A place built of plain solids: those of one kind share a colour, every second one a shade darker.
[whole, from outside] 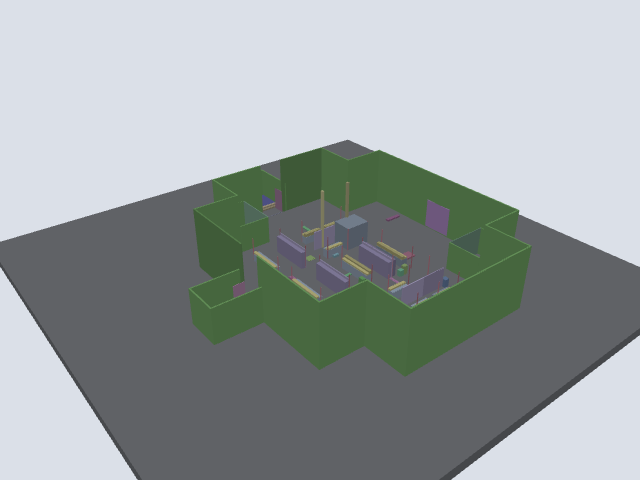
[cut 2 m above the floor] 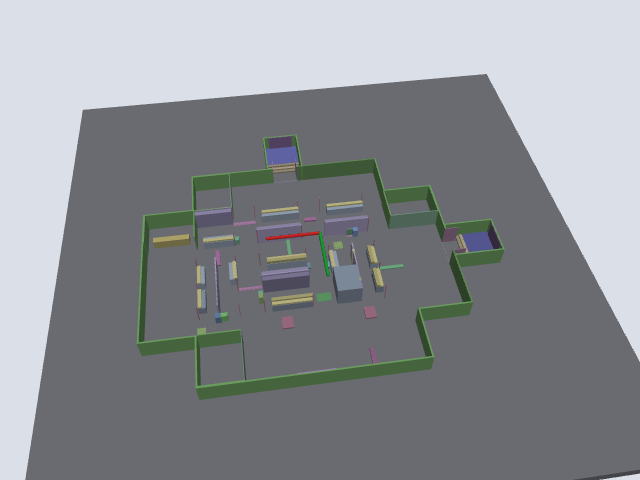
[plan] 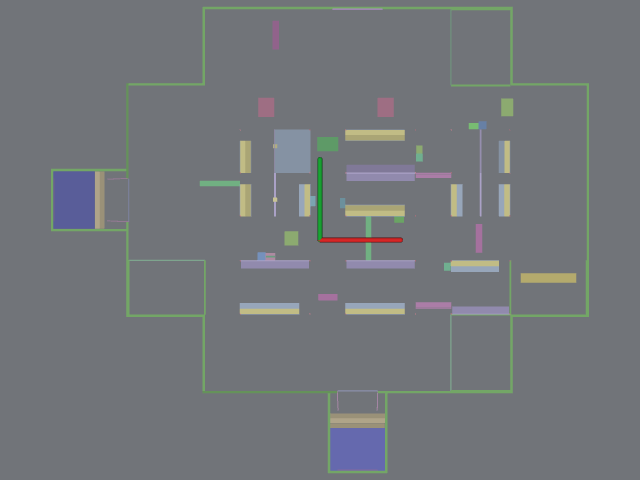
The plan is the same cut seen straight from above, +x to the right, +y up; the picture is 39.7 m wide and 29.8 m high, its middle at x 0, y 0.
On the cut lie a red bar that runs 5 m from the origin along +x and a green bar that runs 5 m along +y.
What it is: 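A small town's covered market hall; wings of bays of 4.7 m, 6.5 m to the eaves; island blocks of stalls back to back between aisles of 1.6 to 3.5 m; lock-up shops 3 to 3.7 m deep along long walls; porches at the aisles' ends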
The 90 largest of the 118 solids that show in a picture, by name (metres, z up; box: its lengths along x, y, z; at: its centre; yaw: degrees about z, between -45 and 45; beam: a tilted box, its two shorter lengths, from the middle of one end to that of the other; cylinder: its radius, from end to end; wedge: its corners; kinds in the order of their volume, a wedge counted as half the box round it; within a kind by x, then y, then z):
{
 "wall_1": {"box": [0.15, 3.88, 3.58], "at": [-16.63, 2.48, 1.74]},
 "wall_2": {"box": [4.82, 0.15, 3.58], "at": [-14.29, 0.61, 1.74]},
 "wall_3": {"box": [4.82, 0.15, 3.58], "at": [-14.29, 4.34, 1.74]},
 "wall_4": {"box": [0.15, 5.92, 6.55], "at": [-11.96, -1.82, 3.23]},
 "wall_5": {"box": [0.15, 5.92, 6.55], "at": [-11.96, 6.78, 3.23]},
 "wall_6": {"box": [0.12, 3.37, 3.05], "at": [-11.88, -2.94, 1.48]},
 "wall_7": {"box": [4.89, 0.15, 6.55], "at": [-9.59, -4.71, 3.23]},
 "wall_8": {"box": [4.89, 0.15, 6.55], "at": [-9.59, 9.66, 3.23]},
 "wall_9": {"box": [0.15, 4.89, 6.55], "at": [-7.22, -7.08, 3.23]},
 "wall_10": {"box": [0.15, 4.89, 6.55], "at": [-7.22, 12.04, 3.23]},
 "wall_11": {"box": [0.12, 3.37, 3.05], "at": [-7.14, -2.94, 1.48]},
 "wall_12": {"box": [8.38, 0.15, 6.55], "at": [-3.11, -9.45, 3.23]},
 "wall_13": {"box": [0.15, 5.11, 3.75], "at": [0.56, -11.93, 1.82]},
 "wall_14": {"box": [3.71, 0.15, 3.75], "at": [2.33, -14.4, 1.82]},
 "wall_15": {"box": [19.26, 0.15, 6.55], "at": [2.33, 14.4, 3.23]},
 "wall_16": {"box": [0.15, 5.11, 3.75], "at": [4.12, -11.93, 1.82]},
 "wall_17": {"box": [8.38, 0.15, 6.55], "at": [7.78, -9.45, 3.23]},
 "wall_18": {"box": [3.69, 0.12, 3.05], "at": [9.97, -9.37, 1.48]},
 "wall_19": {"box": [3.69, 0.12, 3.05], "at": [9.97, -4.63, 1.48]},
 "wall_20": {"box": [3.69, 0.12, 3.05], "at": [9.97, 9.59, 1.48]},
 "wall_21": {"box": [3.69, 0.12, 3.05], "at": [9.97, 14.33, 1.48]},
 "wall_22": {"box": [0.12, 3.37, 3.05], "at": [11.81, -2.94, 1.48]},
 "wall_23": {"box": [0.15, 4.89, 6.55], "at": [11.89, -7.08, 3.23]},
 "wall_24": {"box": [0.15, 4.89, 6.55], "at": [11.89, 12.04, 3.23]},
 "wall_25": {"box": [4.89, 0.15, 6.55], "at": [14.26, -4.71, 3.23]},
 "wall_26": {"box": [4.89, 0.15, 6.55], "at": [14.26, 9.66, 3.23]},
 "wall_27": {"box": [0.12, 3.37, 3.05], "at": [16.55, -2.94, 1.48]},
 "wall_28": {"box": [0.15, 14.52, 6.55], "at": [16.63, 2.48, 3.23]},
 "counter_1": {"box": [0.72, 2.0, 0.88], "at": [-4.63, 2.46, 0.39]},
 "counter_2": {"box": [0.72, 2.0, 0.87], "at": [-4.63, 5.17, 0.39]},
 "counter_3": {"box": [3.69, 0.72, 0.87], "at": [-3.14, -4.27, 0.39]},
 "counter_4": {"box": [2.2, 2.7, 2.55], "at": [-1.69, 5.52, 1.23]},
 "counter_5": {"box": [0.72, 2.0, 1.0], "at": [-0.95, 2.46, 0.45]},
 "counter_6": {"box": [3.7, 0.72, 0.99], "at": [3.41, 1.82, 0.45]},
 "counter_7": {"box": [3.7, 0.72, 0.92], "at": [3.41, 6.51, 0.41]},
 "counter_8": {"box": [3.7, 0.72, 0.97], "at": [3.42, -4.27, 0.43]},
 "counter_9": {"box": [0.72, 2.0, 0.98], "at": [8.48, 2.46, 0.44]},
 "counter_10": {"box": [2.99, 0.72, 0.97], "at": [9.62, -1.62, 0.43]},
 "counter_11": {"box": [0.72, 2.0, 0.87], "at": [11.46, 2.46, 0.39]},
 "counter_12": {"box": [0.72, 2.0, 0.88], "at": [11.46, 5.17, 0.39]},
 "shelf_1": {"box": [4.23, 0.46, 1.9], "at": [-2.79, -1.54, 0.9]},
 "shelf_2": {"box": [4.24, 0.46, 1.9], "at": [3.77, -1.54, 0.9]},
 "shelf_3": {"box": [4.24, 0.46, 1.9], "at": [3.77, 3.89, 0.9]},
 "shelf_4": {"box": [4.24, 0.46, 1.9], "at": [3.77, 4.45, 0.9]},
 "shelf_5": {"box": [3.53, 0.46, 1.9], "at": [9.97, -4.35, 0.9]},
 "ground_1": {"box": [2.58, 3.58, 0.5], "at": [-15.27, 2.48, 0.08]},
 "ground_2": {"box": [3.41, 2.66, 0.5], "at": [2.33, -13.0, 0.24]},
 "back_1": {"box": [0.06, 2.7, 2.15], "at": [-2.82, 5.52, 1.02]},
 "back_2": {"box": [4.39, 0.06, 2.15], "at": [-2.79, -1.29, 1.02]},
 "back_3": {"box": [0.06, 2.7, 2.15], "at": [-2.76, 2.81, 1.02]},
 "back_4": {"box": [4.4, 0.06, 2.15], "at": [3.77, -1.29, 1.02]},
 "back_5": {"box": [4.4, 0.06, 2.15], "at": [3.77, 4.13, 1.02]},
 "back_6": {"box": [4.4, 0.06, 2.15], "at": [3.77, 4.2, 1.02]},
 "back_7": {"box": [0.06, 2.7, 2.15], "at": [9.94, 2.81, 1.02]},
 "back_8": {"box": [0.06, 2.7, 2.15], "at": [9.94, 5.52, 1.02]},
 "back_9": {"box": [3.69, 0.06, 2.15], "at": [9.97, -4.6, 1.02]},
 "back_10": {"box": [0.06, 2.7, 2.15], "at": [10.0, 2.81, 1.02]},
 "back_11": {"box": [0.06, 2.7, 2.15], "at": [10.0, 5.52, 1.02]},
 "front_1": {"box": [4.74, 0.08, 3.05], "at": [-9.52, -1.26, 1.48]},
 "front_2": {"box": [0.08, 4.74, 3.05], "at": [8.12, -7.0, 1.48]},
 "front_3": {"box": [0.08, 4.74, 3.05], "at": [8.12, 11.96, 1.48]},
 "goods_1": {"box": [0.34, 2.0, 0.35], "at": [-4.47, 2.46, 1.0]},
 "goods_2": {"box": [0.34, 2.0, 0.35], "at": [-4.47, 5.17, 0.99]},
 "goods_3": {"box": [3.69, 0.34, 0.18], "at": [-3.14, -4.43, 0.91]},
 "goods_4": {"box": [3.7, 0.34, 0.18], "at": [3.41, 1.66, 1.03]},
 "goods_5": {"box": [3.7, 0.34, 0.35], "at": [3.41, 1.98, 1.11]},
 "goods_6": {"box": [3.7, 0.34, 0.35], "at": [3.41, 6.35, 1.04]},
 "goods_7": {"box": [3.7, 0.34, 0.18], "at": [3.41, 6.67, 0.96]},
 "goods_8": {"box": [3.7, 0.34, 0.18], "at": [3.42, -4.43, 1.01]},
 "goods_9": {"box": [2.99, 0.34, 0.18], "at": [9.62, -1.46, 1.01]},
 "shop_counter_1": {"box": [3.44, 0.6, 0.95], "at": [14.19, -2.36, 0.42]},
 "porch_flight_1": {"box": [0.3, 3.56, 0.38], "at": [-13.82, 2.48, 0.14]},
 "porch_flight_2": {"box": [0.3, 3.56, 0.21], "at": [-13.53, 2.48, 0.06]},
 "porch_flight_3": {"box": [3.39, 0.3, 0.55], "at": [2.33, -11.52, 0.22]},
 "porch_flight_4": {"box": [3.39, 0.3, 0.38], "at": [2.33, -11.22, 0.14]},
 "porch_flight_5": {"box": [3.39, 0.3, 0.21], "at": [2.33, -10.92, 0.06]},
 "pier_1": {"box": [0.26, 0.26, 6.55], "at": [-2.79, 2.51, 3.23]},
 "pier_2": {"box": [0.26, 0.26, 6.55], "at": [-2.79, 5.82, 3.23]},
 "shutter_1": {"box": [3.13, 0.08, 3.18], "at": [2.33, 14.33, 1.71]},
 "outer_doors_1": {"box": [0.06, 2.68, 2.25], "at": [-16.5, 2.48, 1.4]},
 "outer_doors_2": {"box": [2.51, 0.06, 2.25], "at": [2.33, -14.28, 1.57]},
 "pallet_1": {"box": [1.0, 1.2, 0.2], "at": [-3.34, 8.23, 0.04]},
 "pallet_2": {"box": [1.0, 1.2, 0.2], "at": [4.07, 8.23, 0.04]},
 "bin_1": {"box": [0.5, 0.5, 0.91], "at": [-3.63, -1.01, 0.41]},
 "bin_2": {"box": [0.5, 0.5, 0.91], "at": [10.09, 7.12, 0.41]},
 "crates_set_down_1": {"box": [0.4, 1.8, 0.26], "at": [-2.75, 12.72, 0.07]},
 "crates_set_down_2": {"box": [0.4, 1.8, 0.26], "at": [9.87, 0.1, 0.07]},
 "crates_1": {"box": [0.6, 0.4, 0.85], "at": [9.54, 7.07, 0.38]},
 "cartons_1": {"box": [0.4, 0.5, 1.01], "at": [6.17, 5.62, 0.46]},
 "leaf_1": {"box": [1.32, 0.05, 2.6], "at": [-12.54, 1.16, 1.32], "yaw": -2.0}
}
